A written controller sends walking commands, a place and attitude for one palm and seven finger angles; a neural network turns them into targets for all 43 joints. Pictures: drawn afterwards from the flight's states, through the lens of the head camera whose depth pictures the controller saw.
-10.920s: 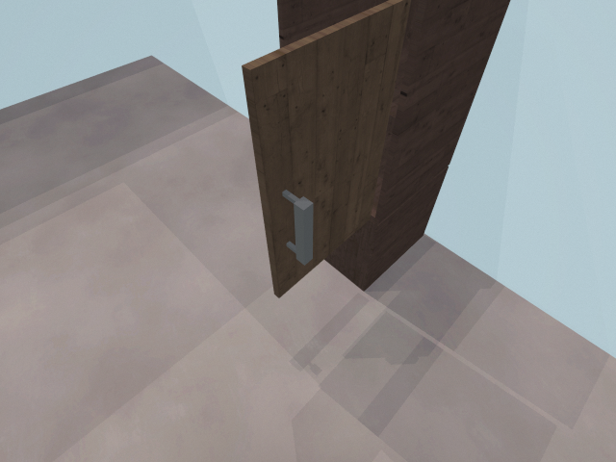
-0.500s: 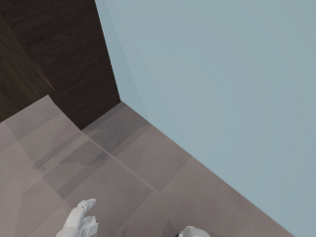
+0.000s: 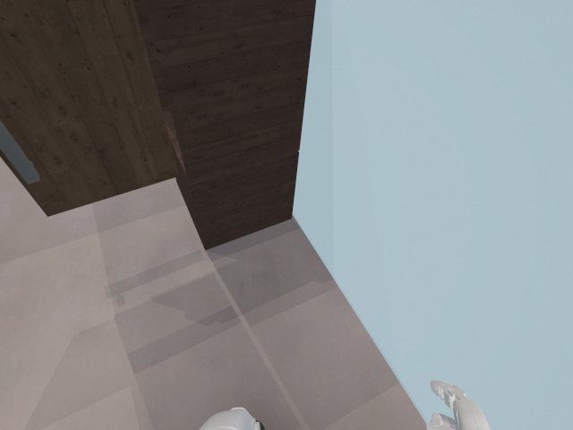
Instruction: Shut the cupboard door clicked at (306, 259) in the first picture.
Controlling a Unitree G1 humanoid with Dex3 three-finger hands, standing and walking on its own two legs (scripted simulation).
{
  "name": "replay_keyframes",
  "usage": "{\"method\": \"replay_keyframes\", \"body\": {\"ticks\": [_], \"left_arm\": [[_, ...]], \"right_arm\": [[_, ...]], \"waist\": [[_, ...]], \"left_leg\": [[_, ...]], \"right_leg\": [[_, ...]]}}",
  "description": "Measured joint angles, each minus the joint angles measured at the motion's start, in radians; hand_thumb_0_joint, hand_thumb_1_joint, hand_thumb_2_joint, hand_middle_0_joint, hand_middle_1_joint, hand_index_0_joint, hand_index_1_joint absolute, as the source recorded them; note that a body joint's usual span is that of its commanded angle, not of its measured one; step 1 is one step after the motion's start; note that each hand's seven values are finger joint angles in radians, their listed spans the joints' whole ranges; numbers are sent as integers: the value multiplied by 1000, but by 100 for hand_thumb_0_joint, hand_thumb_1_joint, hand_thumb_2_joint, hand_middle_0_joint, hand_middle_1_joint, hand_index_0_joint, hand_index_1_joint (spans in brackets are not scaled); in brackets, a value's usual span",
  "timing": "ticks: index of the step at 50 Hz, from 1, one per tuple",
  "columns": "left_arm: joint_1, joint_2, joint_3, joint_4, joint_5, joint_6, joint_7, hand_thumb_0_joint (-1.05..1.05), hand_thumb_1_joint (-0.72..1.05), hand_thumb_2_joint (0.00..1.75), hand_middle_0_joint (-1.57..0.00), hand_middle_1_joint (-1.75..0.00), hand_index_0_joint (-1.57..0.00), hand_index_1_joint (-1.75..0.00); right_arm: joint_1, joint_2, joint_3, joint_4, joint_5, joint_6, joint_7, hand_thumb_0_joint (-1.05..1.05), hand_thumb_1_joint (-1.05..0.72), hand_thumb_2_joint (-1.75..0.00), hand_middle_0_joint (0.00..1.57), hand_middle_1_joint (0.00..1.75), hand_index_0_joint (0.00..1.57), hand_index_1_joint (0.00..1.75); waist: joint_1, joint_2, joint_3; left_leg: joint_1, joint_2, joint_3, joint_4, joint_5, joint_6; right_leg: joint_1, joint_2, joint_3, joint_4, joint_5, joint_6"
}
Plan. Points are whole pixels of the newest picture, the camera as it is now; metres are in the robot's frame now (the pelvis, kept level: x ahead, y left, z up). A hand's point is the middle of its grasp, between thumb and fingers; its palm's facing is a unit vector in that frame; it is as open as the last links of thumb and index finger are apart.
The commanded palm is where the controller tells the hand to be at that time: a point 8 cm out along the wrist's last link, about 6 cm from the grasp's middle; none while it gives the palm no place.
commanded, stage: turn to face it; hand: left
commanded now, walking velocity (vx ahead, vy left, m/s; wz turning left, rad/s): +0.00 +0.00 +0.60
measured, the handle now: (12, 145) +0.62 +0.65 -0.06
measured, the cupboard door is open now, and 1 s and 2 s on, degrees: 92 92 92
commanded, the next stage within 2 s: take the last steps up to it in 0.78 s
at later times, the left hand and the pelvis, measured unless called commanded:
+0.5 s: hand (162, 371) +0.21 +0.21 -0.13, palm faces +0.22 -0.95 -0.22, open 7.4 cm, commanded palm none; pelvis +0.10 -0.01 +0.03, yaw +15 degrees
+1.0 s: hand out of the picture +0.02 +0.13 -0.14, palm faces +0.52 -0.82 -0.25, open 7.4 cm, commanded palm none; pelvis +0.12 -0.05 +0.03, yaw +29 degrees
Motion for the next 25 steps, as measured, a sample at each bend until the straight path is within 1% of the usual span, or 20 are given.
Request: {"method": "replay_keyframes", "body": {"ticks": [1,2,3,4,5,6,9,13,16,20,25], "left_arm": [[-12,7,2,-3,-3,17,-2,0,91,90,-20,-30,-20,-30],[-32,17,6,-12,-4,30,2,0,91,90,-20,-30,-20,-30],[-56,25,11,-23,-4,38,7,0,91,90,-20,-30,-20,-30],[-84,31,17,-37,-2,43,11,0,91,90,-20,-30,-20,-30],[-114,35,22,-53,1,45,11,0,91,90,-20,-30,-20,-30],[-143,37,26,-72,4,46,11,1,91,90,-20,-30,-20,-30],[-216,41,33,-131,6,46,11,0,91,90,-19,-30,-19,-30],[-289,51,36,-180,8,54,15,0,91,90,-19,-30,-19,-30],[-326,57,35,-200,8,63,19,0,91,90,-19,-30,-19,-30],[-360,61,33,-217,4,71,24,0,91,90,-19,-30,-19,-30],[-392,53,24,-234,-2,76,29,0,91,90,-19,-30,-19,-30]], "right_arm": [[1,-1,-1,-9,5,-11,-8,0,-91,-90,20,29,20,30],[7,0,3,-13,10,-17,-16,0,-91,-90,20,29,20,30],[18,1,7,-13,13,-19,-23,0,-91,-90,20,29,20,30],[31,3,10,-11,15,-17,-30,0,-91,-90,20,29,20,30],[45,6,12,-5,16,-14,-35,0,-91,-89,20,29,20,30],[57,9,15,3,16,-11,-39,0,-91,-89,20,29,20,30],[91,26,21,26,18,0,-39,0,-91,-89,20,29,20,30],[139,59,23,45,20,13,-33,0,-91,-89,20,29,20,30],[177,80,20,53,20,20,-31,0,-91,-89,20,29,21,30],[223,90,12,62,17,26,-34,1,-91,-89,20,30,21,30],[256,78,-2,69,11,37,-41,1,-91,-89,21,30,21,30]], "waist": [[-2,-6,9],[3,-15,17],[8,-22,20],[10,-25,22],[12,-25,25],[13,-22,27],[8,-16,26],[-17,-14,11],[-39,-14,-3],[-65,-15,-19],[-91,-4,-20]], "left_leg": [[-14,-11,-7,45,-26,20],[-17,-22,-11,70,-65,28],[-11,-33,-18,71,-91,29],[0,-42,-27,56,-102,28],[15,-50,-38,31,-96,19],[30,-58,-50,2,-84,13],[72,-76,-82,-75,-54,23],[112,-90,-128,-143,-33,20],[132,-98,-162,-167,-31,15],[145,-109,-202,-173,-41,5],[140,-119,-251,-154,-60,-15]], "right_leg": [[-82,-1,71,182,-16,-1],[-163,8,142,331,-16,-1],[-236,18,194,437,1,1],[-299,22,230,497,27,4],[-353,22,255,521,57,8],[-398,19,276,520,86,13],[-496,14,323,467,153,28],[-554,23,354,405,213,47],[-551,38,361,362,224,56],[-507,63,359,285,191,57],[-420,104,353,148,107,42]]}}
